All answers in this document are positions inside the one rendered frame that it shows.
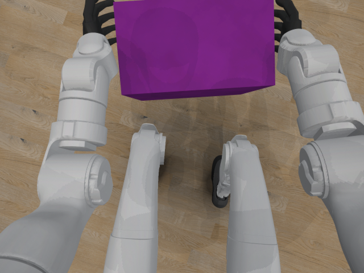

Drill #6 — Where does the right robot forearm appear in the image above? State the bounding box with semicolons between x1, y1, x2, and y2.
276;29;364;141

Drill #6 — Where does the right robot foot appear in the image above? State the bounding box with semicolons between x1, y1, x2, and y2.
212;155;229;208

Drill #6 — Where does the robot left upper arm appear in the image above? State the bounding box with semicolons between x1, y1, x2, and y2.
0;154;113;273

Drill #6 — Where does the robot right upper arm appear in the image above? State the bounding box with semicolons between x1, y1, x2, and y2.
298;135;364;273

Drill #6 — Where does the carton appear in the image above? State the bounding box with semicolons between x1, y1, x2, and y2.
113;0;275;101

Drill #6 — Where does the robot right hand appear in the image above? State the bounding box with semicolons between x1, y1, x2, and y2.
274;0;302;53

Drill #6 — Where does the left robot forearm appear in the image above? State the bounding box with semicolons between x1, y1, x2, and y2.
37;32;118;199

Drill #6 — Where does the left robot thigh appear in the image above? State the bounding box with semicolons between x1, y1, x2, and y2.
103;129;166;273

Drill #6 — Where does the robot left hand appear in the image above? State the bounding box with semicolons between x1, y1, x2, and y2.
82;0;117;46

